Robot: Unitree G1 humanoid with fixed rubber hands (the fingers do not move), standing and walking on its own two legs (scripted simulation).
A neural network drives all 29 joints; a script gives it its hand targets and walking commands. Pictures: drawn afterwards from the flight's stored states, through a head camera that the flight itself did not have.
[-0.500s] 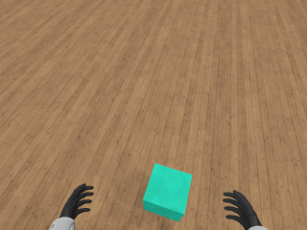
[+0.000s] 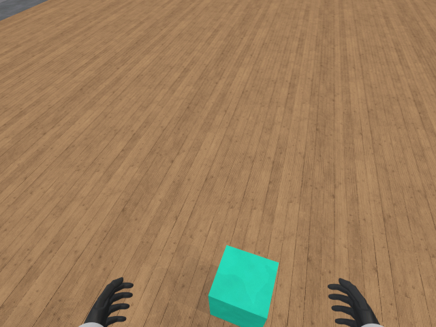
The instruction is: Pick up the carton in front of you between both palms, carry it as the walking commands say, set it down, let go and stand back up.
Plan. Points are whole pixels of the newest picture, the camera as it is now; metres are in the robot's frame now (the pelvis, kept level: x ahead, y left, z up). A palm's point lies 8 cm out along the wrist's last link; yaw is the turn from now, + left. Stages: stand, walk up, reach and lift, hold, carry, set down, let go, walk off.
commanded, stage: stand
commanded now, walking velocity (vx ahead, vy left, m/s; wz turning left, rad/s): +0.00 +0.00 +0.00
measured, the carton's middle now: (242, 289) +0.40 -0.07 -0.65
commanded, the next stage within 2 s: none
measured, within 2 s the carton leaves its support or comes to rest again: neither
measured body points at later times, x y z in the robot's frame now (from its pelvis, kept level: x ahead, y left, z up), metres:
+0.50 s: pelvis +0.02 -0.01 +0.00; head +0.03 -0.03 +0.45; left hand +0.13 +0.29 -0.09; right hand +0.16 -0.30 -0.11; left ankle -0.03 +0.12 -0.74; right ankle +0.01 -0.12 -0.74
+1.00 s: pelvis +0.01 -0.01 +0.01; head +0.01 -0.03 +0.46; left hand +0.10 +0.30 -0.10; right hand +0.13 -0.31 -0.11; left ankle -0.03 +0.12 -0.74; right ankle +0.01 -0.12 -0.74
